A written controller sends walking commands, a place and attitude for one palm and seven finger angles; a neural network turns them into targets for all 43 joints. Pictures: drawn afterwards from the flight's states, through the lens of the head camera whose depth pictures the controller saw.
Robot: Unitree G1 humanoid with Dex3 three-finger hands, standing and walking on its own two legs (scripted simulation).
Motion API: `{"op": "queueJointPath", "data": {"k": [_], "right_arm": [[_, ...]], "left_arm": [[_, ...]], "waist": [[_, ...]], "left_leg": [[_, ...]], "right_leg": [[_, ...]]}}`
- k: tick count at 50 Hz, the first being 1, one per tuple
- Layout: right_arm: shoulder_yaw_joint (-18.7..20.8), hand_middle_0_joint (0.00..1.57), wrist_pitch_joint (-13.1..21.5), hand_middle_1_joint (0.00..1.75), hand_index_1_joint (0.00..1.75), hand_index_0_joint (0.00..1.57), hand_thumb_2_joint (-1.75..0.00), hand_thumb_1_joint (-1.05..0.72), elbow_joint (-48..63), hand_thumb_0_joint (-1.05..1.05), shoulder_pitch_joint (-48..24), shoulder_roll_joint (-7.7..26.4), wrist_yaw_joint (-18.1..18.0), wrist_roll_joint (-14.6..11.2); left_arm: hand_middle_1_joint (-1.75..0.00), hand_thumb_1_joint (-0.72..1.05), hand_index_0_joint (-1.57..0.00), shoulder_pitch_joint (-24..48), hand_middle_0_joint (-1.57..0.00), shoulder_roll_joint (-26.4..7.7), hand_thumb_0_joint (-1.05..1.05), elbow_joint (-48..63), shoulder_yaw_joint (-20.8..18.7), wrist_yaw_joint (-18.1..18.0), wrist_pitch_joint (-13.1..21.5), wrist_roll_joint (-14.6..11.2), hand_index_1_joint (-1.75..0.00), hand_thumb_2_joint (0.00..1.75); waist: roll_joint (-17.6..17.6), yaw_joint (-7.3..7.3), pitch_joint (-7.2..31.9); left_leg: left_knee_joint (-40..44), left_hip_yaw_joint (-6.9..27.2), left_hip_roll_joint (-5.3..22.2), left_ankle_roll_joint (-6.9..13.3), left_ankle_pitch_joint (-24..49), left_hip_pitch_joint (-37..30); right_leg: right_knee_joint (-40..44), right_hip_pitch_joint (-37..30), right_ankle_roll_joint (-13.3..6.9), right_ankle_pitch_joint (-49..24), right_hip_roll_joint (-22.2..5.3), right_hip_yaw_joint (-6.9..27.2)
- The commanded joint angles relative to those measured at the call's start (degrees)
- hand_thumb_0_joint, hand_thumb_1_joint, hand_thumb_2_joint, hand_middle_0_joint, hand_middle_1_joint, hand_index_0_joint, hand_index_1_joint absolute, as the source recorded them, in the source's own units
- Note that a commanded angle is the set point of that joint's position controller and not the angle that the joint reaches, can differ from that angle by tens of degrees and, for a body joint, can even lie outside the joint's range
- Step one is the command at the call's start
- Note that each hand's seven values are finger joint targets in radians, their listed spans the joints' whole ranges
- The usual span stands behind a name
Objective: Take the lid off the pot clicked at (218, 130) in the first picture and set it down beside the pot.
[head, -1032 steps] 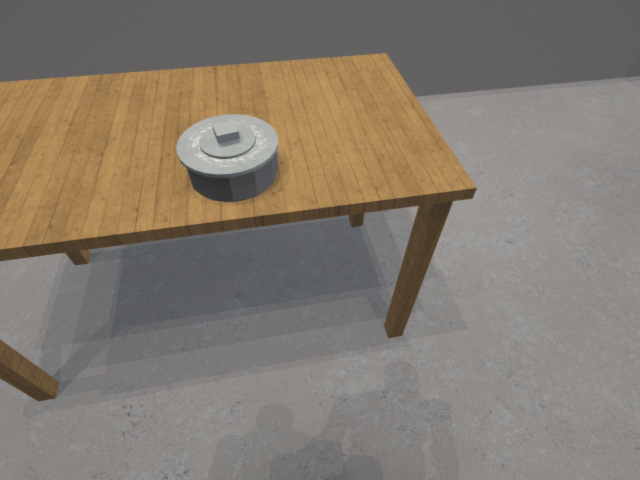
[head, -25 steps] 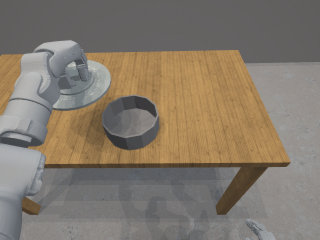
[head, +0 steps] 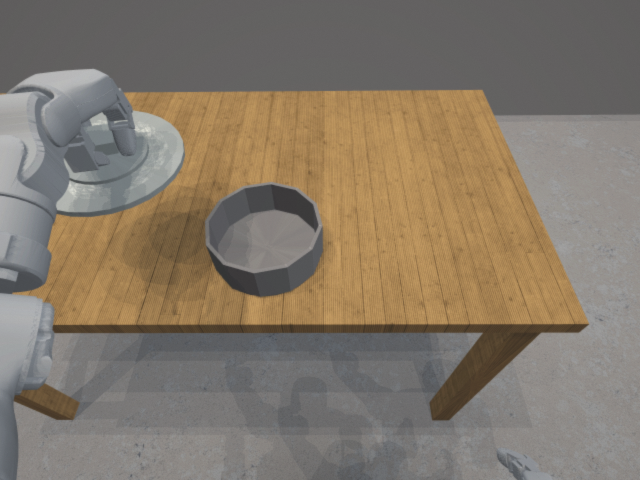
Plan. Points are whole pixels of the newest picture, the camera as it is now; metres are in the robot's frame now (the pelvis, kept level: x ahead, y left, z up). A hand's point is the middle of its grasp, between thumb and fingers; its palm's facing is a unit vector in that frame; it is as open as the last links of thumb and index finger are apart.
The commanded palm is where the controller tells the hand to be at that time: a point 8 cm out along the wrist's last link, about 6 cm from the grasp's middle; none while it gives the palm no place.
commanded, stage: move the lid sideways beside the pot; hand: left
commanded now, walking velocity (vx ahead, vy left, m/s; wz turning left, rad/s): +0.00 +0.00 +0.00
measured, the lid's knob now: (97, 140) +0.48 +0.27 +0.17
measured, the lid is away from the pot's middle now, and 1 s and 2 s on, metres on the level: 0.19 0.24 0.24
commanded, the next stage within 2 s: lower the lid onto the table in 0.56 s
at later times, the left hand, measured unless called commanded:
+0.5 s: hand (28, 161) +0.43 +0.33 +0.18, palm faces -0.33 -0.07 -0.94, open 5.5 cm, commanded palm +0.45 +0.32 +0.26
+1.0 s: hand (57, 162) +0.46 +0.32 +0.16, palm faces -0.35 -0.07 -0.93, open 5.5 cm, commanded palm +0.45 +0.32 +0.24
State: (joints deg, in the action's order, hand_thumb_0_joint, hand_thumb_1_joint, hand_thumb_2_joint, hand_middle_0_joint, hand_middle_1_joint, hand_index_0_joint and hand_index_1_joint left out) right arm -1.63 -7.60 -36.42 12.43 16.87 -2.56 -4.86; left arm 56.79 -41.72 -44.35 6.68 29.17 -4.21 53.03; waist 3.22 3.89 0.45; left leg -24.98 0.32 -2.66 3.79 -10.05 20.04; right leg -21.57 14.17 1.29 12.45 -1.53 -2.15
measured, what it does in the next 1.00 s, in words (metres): stands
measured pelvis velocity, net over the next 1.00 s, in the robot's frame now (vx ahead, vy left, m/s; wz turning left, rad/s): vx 0.00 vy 0.02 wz -0.01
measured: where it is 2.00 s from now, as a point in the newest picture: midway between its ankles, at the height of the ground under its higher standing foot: outside the picture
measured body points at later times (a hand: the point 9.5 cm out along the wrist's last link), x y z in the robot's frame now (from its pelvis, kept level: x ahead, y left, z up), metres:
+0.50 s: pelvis +0.00 +0.01 +0.00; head +0.05 +0.01 +0.45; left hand +0.44 +0.33 +0.24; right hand +0.09 -0.27 -0.12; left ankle +0.02 +0.08 -0.74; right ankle -0.02 -0.14 -0.74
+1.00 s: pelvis +0.00 +0.02 +0.00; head +0.06 +0.02 +0.44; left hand +0.47 +0.32 +0.21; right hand +0.08 -0.26 -0.12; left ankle +0.02 +0.08 -0.74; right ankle -0.02 -0.14 -0.74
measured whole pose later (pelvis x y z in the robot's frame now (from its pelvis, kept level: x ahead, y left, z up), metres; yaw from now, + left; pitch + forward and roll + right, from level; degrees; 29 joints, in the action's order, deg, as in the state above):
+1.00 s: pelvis +0.00 +0.02 +0.00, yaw +0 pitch +8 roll -2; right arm -1.6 -9.3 -37.5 14.0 16.7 -3.3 -4.8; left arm 57.7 -46.8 -52.6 2.3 28.3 4.8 53.5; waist 2.3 4.6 0.9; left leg -26.4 -0.1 -2.9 4.9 -10.5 23.7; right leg -20.9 17.0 1.2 11.8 -1.7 -1.8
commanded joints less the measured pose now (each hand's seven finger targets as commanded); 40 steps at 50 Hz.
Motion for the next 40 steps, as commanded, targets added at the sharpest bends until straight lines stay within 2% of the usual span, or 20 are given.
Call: {"op": "queueJointPath", "data": {"k": [1,2,3,5,8,10,14,18,21,23,25,26,29,30,32,33,35,36,38,40], "right_arm": [[3.13,0.2,0.93,0.3,0.3,0.2,-0.9,-0.9,6.41,0.0,-1.72,8.81,-0.61,-0.2],[3.01,0.2,0.81,0.3,0.3,0.2,-0.9,-0.9,6.61,0.0,-2.07,8.75,-0.65,-0.24],[3.35,0.2,0.71,0.3,0.3,0.2,-0.9,-0.9,6.6,0.0,-1.82,9.55,-0.57,-0.31],[3.24,0.2,0.46,0.3,0.3,0.2,-0.9,-0.9,6.78,0.0,-2.07,8.93,-0.66,-0.17],[3.1,0.2,0.05,0.3,0.3,0.2,-0.9,-0.9,6.33,0.0,-1.79,9.54,-0.93,-0.44],[2.99,0.2,-0.22,0.3,0.3,0.2,-0.9,-0.9,5.88,0.0,-1.4,9.21,-1.27,-0.49],[3.13,0.2,0.3,0.3,0.3,0.2,-0.9,-0.9,5.67,0.0,-0.82,8.97,-1.69,-0.46],[3.06,0.2,0.27,0.3,0.3,0.2,-0.9,-0.9,4.59,0.0,0.1,10.07,-2.26,-0.5],[3.0,0.2,0.32,0.3,0.3,0.2,-0.9,-0.9,3.9,0.0,0.21,9.57,-2.35,-0.53],[3.08,0.2,0.42,0.3,0.3,0.2,-0.9,-0.9,4.0,0.0,0.17,10.21,-2.36,-0.56],[3.05,0.2,0.51,0.3,0.3,0.2,-0.9,-0.9,3.39,0.0,0.72,9.45,-2.26,-0.43],[3.02,0.2,0.35,0.3,0.3,0.2,-0.9,-0.9,3.1,0.0,0.88,9.55,-2.2,-0.67],[3.38,0.2,0.6,0.3,0.3,0.2,-0.9,-0.9,3.62,0.0,1.3,9.69,-2.07,-0.28],[3.23,0.2,0.58,0.3,0.3,0.2,-0.9,-0.9,3.62,0.0,1.04,9.54,-2.14,-0.27],[3.23,0.2,0.48,0.3,0.3,0.2,-0.9,-0.9,2.95,0.0,1.58,9.75,-2.25,-0.31],[3.43,0.2,0.55,0.3,0.3,0.2,-0.9,-0.9,2.92,0.0,1.68,10.56,-2.16,-0.34],[3.35,0.2,0.39,0.3,0.3,0.2,-0.9,-0.9,3.21,0.0,1.71,9.95,-2.0,-0.14],[3.29,0.2,0.29,0.3,0.3,0.2,-0.9,-0.9,2.94,0.0,1.96,9.81,-1.96,-0.12],[3.35,0.2,0.14,0.3,0.3,0.2,-0.9,-0.9,3.04,0.0,1.9,10.5,-1.68,-0.19],[3.13,0.2,-0.21,0.3,0.3,0.2,-0.9,-0.9,3.24,0.0,1.79,9.91,-1.56,-0.26]], "left_arm": [[-1.0,0.63,-1.06,31.7,-0.78,-22.05,0.0,11.45,-10.0,-3.21,0.95,0.28,-1.1,1.05],[-1.0,0.63,-1.06,31.34,-0.78,-20.71,0.0,10.07,-8.83,-2.83,0.86,0.06,-1.1,1.05],[-1.0,0.63,-1.06,31.05,-0.78,-23.21,0.0,11.17,-10.58,-3.13,1.17,-0.31,-1.1,1.05],[-1.0,0.63,-1.06,32.14,-0.78,-22.56,0.0,11.97,-9.88,-2.9,1.47,0.46,-1.1,1.05],[-1.0,0.63,-1.06,31.7,-0.78,-23.09,0.0,9.38,-9.31,-2.71,2.32,0.11,-1.1,1.05],[-1.0,0.63,-1.06,31.09,-0.78,-23.87,0.0,6.5,-9.79,-2.44,2.86,0.42,-1.1,1.05],[-1.0,0.63,-1.06,37.03,-0.78,-23.98,0.0,12.78,-8.32,-2.95,5.08,0.16,-1.1,1.05],[-1.0,0.63,-1.06,33.88,-0.78,-28.19,0.0,8.89,-11.87,-2.86,6.89,-0.71,-1.1,1.05],[-1.0,0.63,-1.06,34.99,-0.78,-25.13,0.0,6.77,-9.02,-2.33,7.09,-0.67,-1.1,1.05],[-1.0,0.63,-1.06,35.48,-0.78,-26.99,0.0,7.82,-9.96,-2.69,7.72,-0.43,-1.1,1.05],[-1.0,0.63,-1.06,34.93,-0.78,-22.23,0.0,6.0,-6.48,-2.27,7.59,-0.18,-1.1,1.05],[-1.0,0.63,-1.06,34.84,-0.78,-21.9,0.0,5.78,-6.08,-2.03,7.49,-0.55,-1.1,1.05],[-1.0,0.63,-1.06,36.59,-0.78,-25.05,0.0,11.12,-8.86,-2.42,8.28,-0.97,-1.1,1.05],[-1.0,0.63,-1.06,36.62,-0.78,-23.51,0.0,10.08,-7.78,-2.23,8.34,-0.69,-1.1,1.05],[-1.0,0.63,-1.06,34.9,-0.78,-23.29,0.0,6.72,-8.09,-1.91,8.25,-1.25,-1.1,1.05],[-1.0,0.63,-1.06,35.26,-0.78,-25.13,0.0,8.0,-9.28,-2.03,8.58,-1.93,-1.1,1.05],[-1.0,0.63,-1.06,35.63,-0.78,-25.17,0.0,7.37,-9.56,-2.29,8.46,-1.1,-1.1,1.05],[-1.0,0.63,-1.06,34.28,-0.78,-24.23,0.0,5.44,-9.15,-2.35,8.19,-1.04,-1.1,1.05],[-1.0,0.63,-1.06,33.44,-0.78,-25.48,0.0,4.36,-9.86,-3.0,8.26,-0.69,-1.1,1.05],[-1.0,0.63,-1.06,33.63,-0.78,-23.75,0.0,2.73,-8.17,-3.18,7.85,0.32,-1.1,1.05]], "waist": [[1.12,-0.41,25.99],[1.67,-0.34,24.78],[2.0,-0.51,25.36],[1.9,-0.49,26.29],[3.02,-0.07,23.44],[1.16,-0.13,22.66],[6.53,0.44,26.46],[5.54,0.12,25.42],[5.39,0.55,23.17],[7.0,0.42,23.83],[6.77,0.77,22.57],[6.02,0.88,21.63],[6.35,0.47,27.21],[6.97,0.72,26.63],[4.52,0.76,24.79],[5.12,0.65,25.3],[5.04,0.48,26.31],[3.4,0.42,24.68],[4.32,0.28,23.37],[4.16,0.36,22.97]], "left_leg": [[-0.55,3.7,1.41,1.16,21.08,-20.74],[-0.39,3.33,1.08,1.25,19.47,-19.94],[-0.62,3.47,1.21,1.15,20.69,-19.87],[-0.77,3.47,1.14,1.34,21.06,-20.55],[-0.57,3.43,1.09,1.23,18.88,-19.19],[-0.1,2.93,1.09,1.43,14.81,-17.71],[-0.38,3.68,1.61,1.28,17.38,-22.23],[-0.49,3.53,1.52,1.45,16.56,-20.51],[0.04,3.48,1.69,1.43,13.84,-19.91],[-0.32,3.74,1.63,1.18,15.83,-20.5],[-0.43,3.94,1.68,1.26,14.74,-20.83],[-0.19,4.03,1.97,1.16,13.98,-20.57],[-0.81,4.39,1.76,1.4,18.3,-23.14],[-1.08,4.41,1.66,1.32,18.89,-23.35],[-0.52,4.51,1.71,1.36,16.55,-21.93],[-0.68,4.62,1.82,1.26,17.69,-22.35],[-0.68,4.33,1.66,1.29,18.31,-22.03],[-0.62,4.29,1.7,1.27,17.9,-20.73],[-0.55,4.19,1.77,0.92,17.86,-19.7],[-0.12,4.08,1.85,0.75,15.62,-18.83]], "right_leg": [[1.05,-0.68,-3.78,-15.83,2.69,-1.09],[1.28,0.02,-3.81,-15.0,2.65,-1.12],[1.21,-0.73,-4.04,-15.82,2.4,-0.99],[1.16,-0.52,-3.79,-15.69,2.7,-1.0],[1.86,1.08,-4.06,-13.75,2.59,-1.33],[1.97,0.74,-3.73,-11.86,2.88,-1.41],[2.03,1.91,-3.83,-11.09,3.03,-1.54],[2.42,1.13,-4.02,-11.58,2.67,-1.59],[2.87,3.0,-3.74,-9.41,2.92,-2.09],[2.74,3.16,-4.14,-10.01,2.8,-1.98],[2.97,5.11,-3.9,-8.41,3.25,-2.28],[3.06,5.6,-3.85,-7.81,3.28,-2.47],[2.56,3.24,-3.81,-10.23,3.37,-1.87],[2.54,4.45,-3.83,-10.24,3.35,-2.2],[2.79,4.83,-3.7,-9.17,3.41,-2.48],[2.8,4.58,-3.88,-10.02,3.1,-2.17],[2.36,3.88,-3.81,-10.45,3.26,-2.16],[2.34,3.99,-3.78,-10.65,3.29,-2.37],[2.28,4.44,-4.09,-10.48,3.1,-2.2],[2.03,4.96,-4.0,-8.83,3.4,-2.28]]}}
